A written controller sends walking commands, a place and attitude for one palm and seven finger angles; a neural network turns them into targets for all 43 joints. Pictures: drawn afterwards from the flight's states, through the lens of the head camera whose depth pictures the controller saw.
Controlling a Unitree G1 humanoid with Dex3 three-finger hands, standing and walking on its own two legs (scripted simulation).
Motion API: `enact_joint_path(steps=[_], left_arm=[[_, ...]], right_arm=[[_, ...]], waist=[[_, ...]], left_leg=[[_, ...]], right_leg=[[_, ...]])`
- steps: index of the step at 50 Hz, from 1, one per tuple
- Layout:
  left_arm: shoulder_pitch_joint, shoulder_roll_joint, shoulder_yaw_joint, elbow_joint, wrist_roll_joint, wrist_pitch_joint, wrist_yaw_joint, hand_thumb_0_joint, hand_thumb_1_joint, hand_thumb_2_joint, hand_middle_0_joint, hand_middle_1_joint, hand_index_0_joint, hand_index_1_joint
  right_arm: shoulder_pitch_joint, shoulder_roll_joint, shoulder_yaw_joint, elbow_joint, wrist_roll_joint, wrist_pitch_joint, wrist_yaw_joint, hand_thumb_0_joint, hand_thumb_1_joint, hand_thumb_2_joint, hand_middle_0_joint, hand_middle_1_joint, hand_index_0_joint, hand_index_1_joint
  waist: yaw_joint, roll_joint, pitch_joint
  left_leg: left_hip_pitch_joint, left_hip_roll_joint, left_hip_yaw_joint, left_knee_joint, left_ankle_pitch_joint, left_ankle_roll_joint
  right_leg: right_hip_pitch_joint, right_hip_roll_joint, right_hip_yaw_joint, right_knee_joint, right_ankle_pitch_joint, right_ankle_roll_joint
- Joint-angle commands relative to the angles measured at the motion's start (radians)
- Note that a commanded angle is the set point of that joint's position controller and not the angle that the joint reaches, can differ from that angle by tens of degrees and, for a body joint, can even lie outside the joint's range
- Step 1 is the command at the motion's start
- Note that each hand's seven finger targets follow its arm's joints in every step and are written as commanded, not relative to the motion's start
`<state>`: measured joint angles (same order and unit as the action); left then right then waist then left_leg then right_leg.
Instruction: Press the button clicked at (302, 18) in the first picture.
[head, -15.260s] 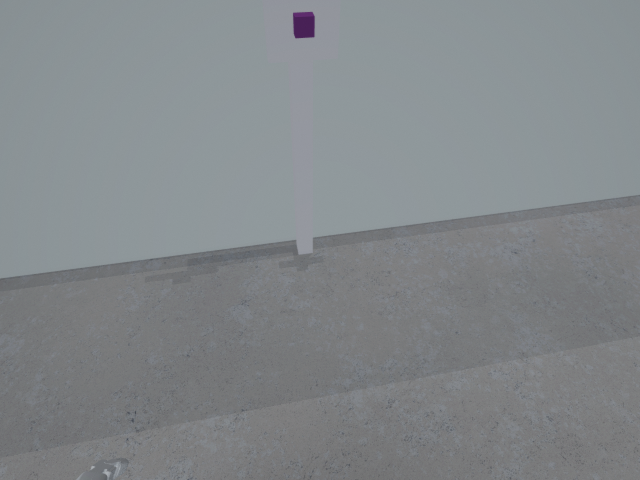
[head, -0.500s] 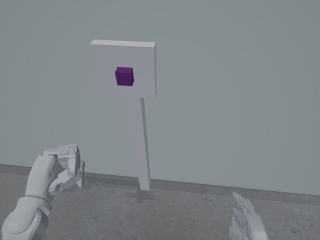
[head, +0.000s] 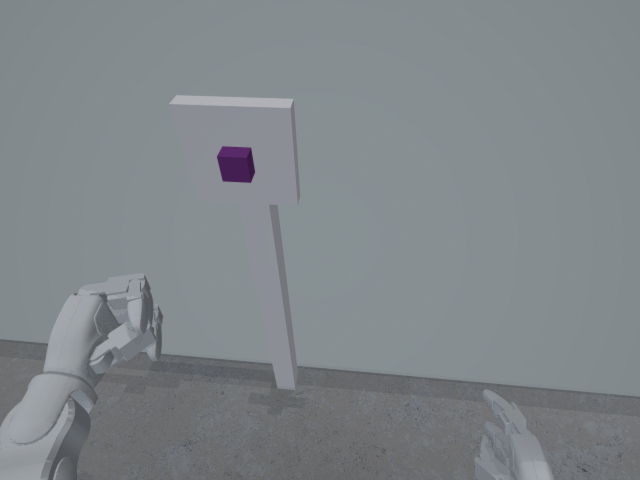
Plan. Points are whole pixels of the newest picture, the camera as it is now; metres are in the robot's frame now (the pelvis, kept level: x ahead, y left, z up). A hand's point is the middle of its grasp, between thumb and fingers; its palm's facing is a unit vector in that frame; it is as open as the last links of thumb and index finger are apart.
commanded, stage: raise the hand and make a fist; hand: left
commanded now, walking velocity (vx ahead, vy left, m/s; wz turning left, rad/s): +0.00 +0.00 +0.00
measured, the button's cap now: (237, 163) +0.53 +0.19 +0.14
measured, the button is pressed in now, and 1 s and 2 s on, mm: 0 0 0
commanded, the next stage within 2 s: aim a knuckle at the button in 0.08 s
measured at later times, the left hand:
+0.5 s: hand (178, 299) +0.28 +0.20 +0.12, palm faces +0.02 -1.00 -0.05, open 3.1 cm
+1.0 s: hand (220, 254) +0.36 +0.17 +0.11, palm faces +0.01 -1.00 -0.02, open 3.1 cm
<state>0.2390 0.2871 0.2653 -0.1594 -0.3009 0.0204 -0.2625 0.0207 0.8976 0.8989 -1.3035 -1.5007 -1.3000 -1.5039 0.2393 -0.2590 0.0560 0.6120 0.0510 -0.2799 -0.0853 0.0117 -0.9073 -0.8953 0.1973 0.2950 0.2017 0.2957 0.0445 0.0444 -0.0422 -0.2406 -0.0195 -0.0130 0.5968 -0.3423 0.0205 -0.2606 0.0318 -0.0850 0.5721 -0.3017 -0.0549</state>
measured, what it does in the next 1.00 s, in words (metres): stands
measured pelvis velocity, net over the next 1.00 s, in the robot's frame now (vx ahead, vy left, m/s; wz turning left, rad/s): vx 0.00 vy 0.01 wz -0.02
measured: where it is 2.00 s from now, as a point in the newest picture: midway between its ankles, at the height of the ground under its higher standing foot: outside the picture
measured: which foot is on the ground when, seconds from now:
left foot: down 0.00-1.00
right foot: down 0.00-1.00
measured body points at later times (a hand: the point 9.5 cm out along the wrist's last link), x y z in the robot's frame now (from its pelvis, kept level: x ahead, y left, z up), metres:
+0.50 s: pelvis -0.01 +0.00 +0.00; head -0.01 -0.02 +0.45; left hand +0.27 +0.25 +0.13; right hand +0.17 -0.23 -0.07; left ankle -0.01 +0.11 -0.73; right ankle +0.01 -0.08 -0.73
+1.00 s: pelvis +0.00 +0.01 +0.00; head +0.01 +0.00 +0.45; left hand +0.35 +0.23 +0.11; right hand +0.14 -0.23 -0.10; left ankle -0.01 +0.11 -0.73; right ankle +0.01 -0.08 -0.73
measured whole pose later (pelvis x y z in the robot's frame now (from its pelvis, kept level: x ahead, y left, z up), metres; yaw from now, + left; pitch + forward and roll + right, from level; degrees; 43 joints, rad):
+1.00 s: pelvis +0.00 +0.01 +0.00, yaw -1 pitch +2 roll +0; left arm -0.30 0.25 0.19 0.40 -0.20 -0.08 -0.14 0.02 0.90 0.90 -1.30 -1.50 -1.30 -1.50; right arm 0.26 -0.25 0.05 0.66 0.05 -0.18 -0.08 0.01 -0.91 -0.90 0.20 0.30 0.20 0.30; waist -0.01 0.03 -0.03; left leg -0.30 -0.03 0.02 0.59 -0.33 0.03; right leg -0.34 0.02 -0.05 0.59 -0.29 -0.04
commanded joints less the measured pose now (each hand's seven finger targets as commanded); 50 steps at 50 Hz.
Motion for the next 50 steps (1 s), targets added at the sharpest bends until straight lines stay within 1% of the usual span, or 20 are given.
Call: enact_joint_path(steps=[1, 2, 4, 7, 10, 13, 15, 17, 18, 19, 24, 27, 32, 34, 37, 39, 41, 42, 46, 50], left_arm=[[-0.2, 0.17, 0.084, -0.218, -0.011, -0.082, 0.007, 0.0, 0.9, 0.9, -1.3, -1.5, -1.3, -1.5], [-0.203, 0.176, 0.083, -0.215, -0.012, -0.082, 0.005, 0.0, 0.9, 0.9, -1.3, -1.5, -1.3, -1.5], [-0.194, 0.177, 0.092, -0.214, -0.018, -0.083, 0.0, 0.0, 0.9, 0.9, -1.3, -1.5, -1.3, -1.5], [-0.187, 0.174, 0.096, -0.17, -0.028, -0.075, -0.009, 0.0, 0.9, 0.9, -1.3, -1.5, -1.3, -1.5], [-0.221, 0.167, 0.082, -0.187, -0.024, -0.081, -0.008, 0.0, 0.9, 0.9, -1.3, -1.5, -1.3, -1.5], [-0.328, 0.169, 0.067, -0.145, -0.017, -0.085, 0.004, 0.0, 0.9, 0.9, -1.3, -1.5, -1.3, -1.5], [-0.365, 0.159, 0.051, -0.117, -0.009, -0.093, 0.01, 0.0, 0.9, 0.9, -1.3, -1.5, -1.3, -1.5], [-0.421, 0.176, 0.05, -0.066, 0.0, -0.095, 0.016, 0.0, 0.9, 0.9, -1.3, -1.5, -1.3, -1.5], [-0.451, 0.162, 0.032, -0.063, 0.004, -0.099, 0.015, 0.0, 0.9, 0.9, -1.3, -1.5, -1.3, -1.5], [-0.467, 0.154, 0.021, -0.051, 0.009, -0.101, 0.017, 0.0, 0.9, 0.9, -1.3, -1.5, -1.3, -1.5], [-0.483, 0.159, 0.041, 0.031, 0.018, -0.101, 0.033, 0.0, 0.9, 0.9, -1.3, -1.5, -1.3, -1.5], [-0.506, 0.165, 0.048, 0.071, 0.029, -0.1, 0.046, 0.0, 0.9, 0.9, -1.3, -1.5, -1.3, -1.5], [-0.645, 0.149, 0.017, 0.115, 0.048, -0.11, 0.072, 0.0, 0.9, 0.9, -1.3, -1.5, -1.3, -1.5], [-0.695, 0.14, 0.001, 0.115, 0.059, -0.123, 0.079, 0.0, 0.9, 0.9, -1.3, -1.5, -1.3, -1.5], [-0.716, 0.146, 0.005, 0.196, 0.064, -0.131, 0.088, 0.0, 0.9, 0.9, -1.3, -1.5, -1.3, -1.5], [-0.765, 0.125, -0.016, 0.21, 0.07, -0.139, 0.092, 0.0, 0.9, 0.9, -1.3, -1.5, -1.3, -1.5], [-0.789, 0.134, -0.01, 0.25, 0.074, -0.142, 0.098, 0.0, 0.9, 0.9, -1.3, -1.5, -1.3, -1.5], [-0.797, 0.127, -0.018, 0.268, 0.076, -0.144, 0.1, 0.0, 0.9, 0.9, -1.3, -1.5, -1.3, -1.5], [-0.881, 0.129, -0.018, 0.31, 0.088, -0.16, 0.12, 0.0, 0.9, 0.9, -1.3, -1.5, -1.3, -1.5], [-0.929, 0.136, -0.01, 0.391, 0.094, -0.178, 0.132, 0.0, 0.9, 0.9, -1.3, -1.5, -1.3, -1.5]], right_arm=[[-0.12, -0.097, -0.032, -0.159, 0.006, -0.065, -0.006, 0.0, -0.9, -0.9, 0.2, 0.3, 0.2, 0.3], [-0.12, -0.1, -0.032, -0.157, 0.004, -0.066, -0.006, 0.0, -0.9, -0.9, 0.2, 0.3, 0.2, 0.3], [-0.123, -0.098, -0.034, -0.158, 0.005, -0.069, -0.008, 0.0, -0.9, -0.9, 0.2, 0.3, 0.2, 0.3], [-0.127, -0.1, -0.031, -0.151, 0.005, -0.069, -0.01, 0.0, -0.9, -0.9, 0.2, 0.3, 0.2, 0.3], [-0.132, -0.097, -0.031, -0.15, 0.008, -0.074, -0.01, 0.0, -0.9, -0.9, 0.2, 0.3, 0.2, 0.3], [-0.13, -0.1, -0.032, -0.134, 0.009, -0.074, -0.017, 0.0, -0.9, -0.9, 0.2, 0.3, 0.2, 0.3], [-0.13, -0.1, -0.031, -0.131, 0.009, -0.075, -0.02, 0.0, -0.9, -0.9, 0.2, 0.3, 0.2, 0.3], [-0.128, -0.103, -0.03, -0.122, 0.01, -0.071, -0.025, 0.0, -0.9, -0.9, 0.2, 0.3, 0.2, 0.3], [-0.131, -0.1, -0.031, -0.124, 0.011, -0.07, -0.025, 0.0, -0.9, -0.9, 0.2, 0.3, 0.2, 0.3], [-0.133, -0.099, -0.03, -0.125, 0.011, -0.07, -0.026, 0.0, -0.9, -0.9, 0.2, 0.3, 0.2, 0.3], [-0.115, -0.101, -0.034, -0.125, 0.005, -0.057, -0.017, 0.0, -0.9, -0.9, 0.2, 0.3, 0.2, 0.3], [-0.113, -0.102, -0.034, -0.125, 0.002, -0.042, -0.01, 0.0, -0.9, -0.9, 0.2, 0.3, 0.2, 0.3], [-0.102, -0.105, -0.039, -0.124, 0.003, -0.018, -0.008, 0.0, -0.9, -0.9, 0.2, 0.3, 0.2, 0.3], [-0.095, -0.102, -0.04, -0.124, 0.002, -0.014, -0.007, 0.0, -0.9, -0.9, 0.2, 0.3, 0.2, 0.3], [-0.078, -0.109, -0.043, -0.112, 0.002, 0.0, -0.006, 0.0, -0.9, -0.9, 0.2, 0.3, 0.2, 0.3], [-0.072, -0.108, -0.046, -0.111, 0.002, 0.007, -0.004, 0.0, -0.9, -0.9, 0.2, 0.3, 0.2, 0.3], [-0.062, -0.109, -0.046, -0.105, 0.002, 0.019, -0.003, 0.0, -0.9, -0.9, 0.2, 0.3, 0.2, 0.3], [-0.058, -0.112, -0.047, -0.104, 0.001, 0.024, -0.001, 0.0, -0.9, -0.9, 0.2, 0.3, 0.2, 0.3], [-0.044, -0.11, -0.05, -0.1, 0.0, 0.044, 0.003, 0.0, -0.9, -0.9, 0.2, 0.3, 0.2, 0.3], [-0.025, -0.114, -0.053, -0.091, -0.001, 0.067, 0.009, 0.0, -0.9, -0.9, 0.2, 0.3, 0.2, 0.3]], waist=[[-0.002, 0.034, -0.092], [-0.005, -0.013, -0.091], [0.0, -0.01, -0.121], [-0.001, -0.047, -0.082], [-0.005, 0.002, -0.091], [-0.023, -0.039, -0.069], [-0.024, -0.011, -0.08], [-0.029, -0.048, -0.076], [-0.031, -0.021, -0.088], [-0.029, 0.009, -0.093], [-0.012, -0.045, -0.16], [-0.006, -0.031, -0.156], [-0.029, -0.038, -0.163], [-0.035, 0.012, -0.194], [-0.037, -0.05, -0.191], [-0.042, -0.015, -0.209], [-0.046, -0.018, -0.209], [-0.046, -0.059, -0.209], [-0.051, -0.011, -0.233], [-0.056, -0.031, -0.248]], left_leg=[[-0.015, 0.004, -0.014, -0.079, 0.199, 0.011], [-0.025, 0.005, -0.017, -0.076, 0.2, 0.013], [-0.021, 0.004, -0.013, -0.074, 0.206, 0.014], [-0.048, 0.005, -0.014, -0.07, 0.187, 0.014], [-0.031, 0.004, -0.013, -0.075, 0.187, 0.014], [-0.039, 0.006, -0.015, -0.072, 0.156, 0.016], [-0.036, 0.003, -0.014, -0.074, 0.144, 0.015], [-0.051, 0.006, -0.018, -0.074, 0.131, 0.016], [-0.041, 0.004, -0.015, -0.077, 0.127, 0.016], [-0.031, 0.004, -0.017, -0.082, 0.13, 0.014], [-0.027, 0.005, -0.015, -0.083, 0.213, 0.012], [-0.035, 0.006, -0.01, -0.085, 0.237, 0.008], [-0.029, 0.008, -0.007, -0.085, 0.227, 0.009], [-0.003, 0.007, -0.006, -0.085, 0.24, 0.006], [-0.022, 0.012, -0.011, -0.085, 0.241, 0.005], [-0.004, 0.009, -0.009, -0.082, 0.253, 0.003], [-0.006, 0.011, -0.01, -0.084, 0.259, 0.0], [-0.014, 0.014, -0.013, -0.081, 0.268, 0.003], [-0.002, 0.012, -0.01, -0.077, 0.279, -0.002], [-0.011, 0.016, -0.007, -0.07, 0.288, -0.002]], right_leg=[[0.057, -0.041, 0.069, -0.11, 0.173, 0.04], [0.067, -0.04, 0.075, -0.113, 0.173, 0.042], [0.083, -0.046, 0.083, -0.113, 0.189, 0.048], [0.076, -0.048, 0.096, -0.127, 0.16, 0.052], [0.066, -0.051, 0.092, -0.125, 0.155, 0.05], [0.04, -0.05, 0.101, -0.138, 0.1, 0.053], [0.039, -0.052, 0.103, -0.136, 0.081, 0.052], [0.039, -0.051, 0.109, -0.138, 0.055, 0.052], [0.038, -0.053, 0.108, -0.137, 0.052, 0.051], [0.035, -0.052, 0.1, -0.128, 0.064, 0.046], [0.083, -0.047, 0.08, -0.088, 0.206, 0.043], [0.088, -0.045, 0.078, -0.079, 0.24, 0.037], [0.062, -0.041, 0.076, -0.077, 0.225, 0.037], [0.059, -0.043, 0.075, -0.068, 0.241, 0.033], [0.057, -0.037, 0.069, -0.064, 0.241, 0.032], [0.049, -0.04, 0.072, -0.058, 0.261, 0.03], [0.045, -0.039, 0.067, -0.057, 0.265, 0.028], [0.048, -0.036, 0.065, -0.053, 0.271, 0.028], [0.036, -0.038, 0.067, -0.045, 0.285, 0.025], [0.035, -0.035, 0.071, -0.04, 0.301, 0.025]])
